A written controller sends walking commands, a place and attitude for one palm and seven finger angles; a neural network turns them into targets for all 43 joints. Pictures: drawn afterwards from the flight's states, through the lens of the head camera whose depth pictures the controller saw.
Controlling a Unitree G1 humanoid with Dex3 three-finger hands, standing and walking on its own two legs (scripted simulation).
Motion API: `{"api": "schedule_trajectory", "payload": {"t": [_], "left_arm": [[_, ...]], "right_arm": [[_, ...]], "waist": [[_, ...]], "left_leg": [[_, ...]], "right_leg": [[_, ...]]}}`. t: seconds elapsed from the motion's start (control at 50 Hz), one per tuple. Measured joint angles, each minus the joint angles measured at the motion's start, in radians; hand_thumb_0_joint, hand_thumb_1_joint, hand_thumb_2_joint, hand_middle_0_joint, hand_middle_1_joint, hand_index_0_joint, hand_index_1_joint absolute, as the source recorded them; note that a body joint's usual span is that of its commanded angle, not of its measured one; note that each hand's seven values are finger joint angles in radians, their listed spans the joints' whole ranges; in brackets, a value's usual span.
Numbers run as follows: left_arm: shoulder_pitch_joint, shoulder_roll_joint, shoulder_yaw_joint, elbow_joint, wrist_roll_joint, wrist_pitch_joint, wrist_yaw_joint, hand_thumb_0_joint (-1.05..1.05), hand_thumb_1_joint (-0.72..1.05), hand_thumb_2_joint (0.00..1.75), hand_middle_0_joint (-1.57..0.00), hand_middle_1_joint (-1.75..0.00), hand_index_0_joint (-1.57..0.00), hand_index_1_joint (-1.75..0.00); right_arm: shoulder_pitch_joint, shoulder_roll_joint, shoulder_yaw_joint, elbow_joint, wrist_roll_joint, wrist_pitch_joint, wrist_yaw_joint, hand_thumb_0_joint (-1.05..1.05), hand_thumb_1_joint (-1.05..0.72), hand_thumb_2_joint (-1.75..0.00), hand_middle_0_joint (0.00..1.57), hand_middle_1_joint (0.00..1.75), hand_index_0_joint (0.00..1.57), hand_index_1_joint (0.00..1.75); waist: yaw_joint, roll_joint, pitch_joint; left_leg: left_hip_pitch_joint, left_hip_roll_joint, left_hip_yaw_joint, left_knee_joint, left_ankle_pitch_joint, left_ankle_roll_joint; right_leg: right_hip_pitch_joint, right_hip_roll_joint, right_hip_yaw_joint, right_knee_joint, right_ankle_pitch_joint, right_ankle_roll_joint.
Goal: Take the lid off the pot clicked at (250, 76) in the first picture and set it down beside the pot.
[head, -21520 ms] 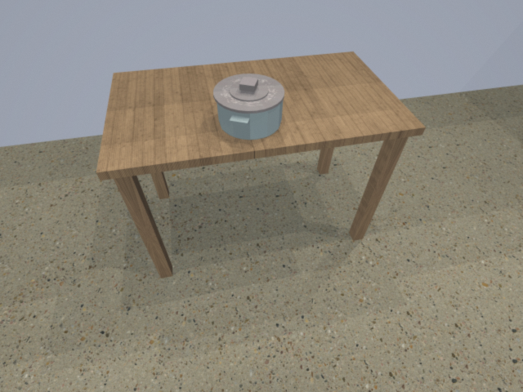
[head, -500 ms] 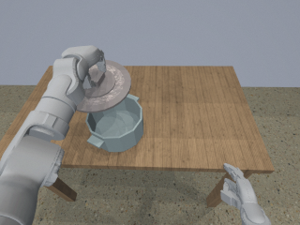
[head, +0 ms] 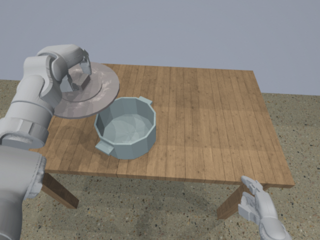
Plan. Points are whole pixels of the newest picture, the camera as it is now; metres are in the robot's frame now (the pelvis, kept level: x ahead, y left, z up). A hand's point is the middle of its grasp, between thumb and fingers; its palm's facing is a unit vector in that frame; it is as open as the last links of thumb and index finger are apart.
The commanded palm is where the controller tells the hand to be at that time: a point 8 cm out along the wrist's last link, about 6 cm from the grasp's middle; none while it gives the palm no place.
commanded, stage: move the lid sideways beside the pot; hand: left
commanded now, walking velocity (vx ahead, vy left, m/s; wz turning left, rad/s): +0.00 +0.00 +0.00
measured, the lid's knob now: (78, 80) +0.48 +0.23 +0.13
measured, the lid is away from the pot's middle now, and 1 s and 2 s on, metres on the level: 0.11 0.21 0.23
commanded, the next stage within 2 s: lower the lid onto the table in 1.26 s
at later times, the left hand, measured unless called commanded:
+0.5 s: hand (46, 84) +0.44 +0.29 +0.16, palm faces -0.36 -0.09 -0.93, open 8.1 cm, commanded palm +0.45 +0.29 +0.24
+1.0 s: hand (23, 87) +0.42 +0.33 +0.16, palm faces -0.38 -0.11 -0.92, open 8.1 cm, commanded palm +0.45 +0.34 +0.24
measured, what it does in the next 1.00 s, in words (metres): stands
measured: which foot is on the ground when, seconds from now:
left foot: down 0.00-1.00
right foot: down 0.00-1.00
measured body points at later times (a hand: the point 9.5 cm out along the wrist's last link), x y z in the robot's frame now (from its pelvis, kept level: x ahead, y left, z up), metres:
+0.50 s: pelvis -0.01 +0.00 +0.00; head +0.04 +0.01 +0.45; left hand +0.45 +0.29 +0.21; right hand +0.21 -0.25 -0.06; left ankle -0.02 +0.11 -0.74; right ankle -0.01 -0.16 -0.74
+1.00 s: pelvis -0.01 +0.00 +0.00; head +0.05 +0.01 +0.44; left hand +0.44 +0.33 +0.21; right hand +0.21 -0.26 -0.06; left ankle -0.02 +0.11 -0.74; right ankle -0.01 -0.16 -0.74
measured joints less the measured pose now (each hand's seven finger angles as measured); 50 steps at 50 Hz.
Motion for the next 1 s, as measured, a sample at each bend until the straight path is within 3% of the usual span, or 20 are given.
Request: {"api": "schedule_trajectory", "payload": {"t": [0.22, 0.52, 0.72, 0.84, 0.94, 1.0], "left_arm": [[0.009, 0.019, 0.009, -0.007, -0.005, -0.017, -0.016, -0.03, 0.26, 0.79, -0.78, -1.04, -0.54, -0.92], [-0.019, 0.104, 0.056, 0.086, 0.015, -0.086, -0.031, -0.03, 0.26, 0.79, -0.78, -1.04, -0.54, -0.92], [-0.014, 0.143, 0.095, 0.102, -0.004, -0.154, -0.046, -0.03, 0.27, 0.79, -0.78, -1.04, -0.54, -0.92], [-0.015, 0.171, 0.112, 0.112, 0.015, -0.182, -0.045, -0.03, 0.27, 0.79, -0.78, -1.04, -0.54, -0.92], [-0.023, 0.198, 0.145, 0.158, 0.006, -0.206, -0.053, -0.03, 0.27, 0.79, -0.78, -1.04, -0.54, -0.92], [-0.031, 0.209, 0.131, 0.16, 0.015, -0.205, -0.056, -0.03, 0.27, 0.79, -0.78, -1.04, -0.54, -0.92]], "right_arm": [[-0.012, -0.012, -0.006, 0.001, 0.005, 0.016, 0.004, 0.01, -0.9, -0.9, 0.21, 0.3, 0.21, 0.32], [-0.017, -0.008, 0.01, 0.002, 0.007, 0.009, -0.007, 0.01, -0.9, -0.9, 0.21, 0.3, 0.21, 0.31], [-0.018, -0.016, 0.008, 0.007, 0.012, 0.008, -0.011, 0.01, -0.9, -0.9, 0.21, 0.3, 0.24, 0.34], [-0.025, -0.015, 0.006, 0.003, 0.014, 0.011, -0.013, 0.01, -0.9, -0.9, 0.21, 0.3, 0.25, 0.34], [-0.032, -0.015, 0.012, 0.006, 0.018, 0.012, -0.016, 0.01, -0.9, -0.9, 0.21, 0.3, 0.25, 0.34], [-0.028, -0.015, 0.009, 0.007, 0.019, 0.011, -0.019, 0.01, -0.9, -0.9, 0.21, 0.3, 0.25, 0.34]], "waist": [[0.0, -0.003, 0.007], [0.001, -0.012, 0.012], [0.004, -0.013, 0.01], [0.003, -0.015, 0.017], [-0.001, -0.016, 0.016], [0.004, -0.02, 0.016]], "left_leg": [[-0.011, -0.008, -0.005, 0.006, 0.004, 0.007], [-0.027, 0.001, -0.012, 0.011, 0.007, 0.001], [-0.039, 0.005, -0.017, 0.025, 0.0, 0.0], [-0.047, 0.007, -0.016, 0.03, 0.0, 0.0], [-0.053, 0.008, -0.014, 0.036, -0.003, 0.002], [-0.055, 0.007, -0.016, 0.036, -0.003, 0.002]], "right_leg": [[-0.002, -0.007, -0.004, -0.006, 0.008, 0.0], [-0.012, 0.002, -0.01, -0.01, 0.014, 0.001], [-0.016, 0.006, -0.014, -0.01, 0.014, 0.001], [-0.022, 0.008, -0.013, -0.01, 0.016, -0.001], [-0.027, 0.009, -0.011, -0.009, 0.017, 0.004], [-0.028, 0.009, -0.012, -0.01, 0.017, 0.002]]}}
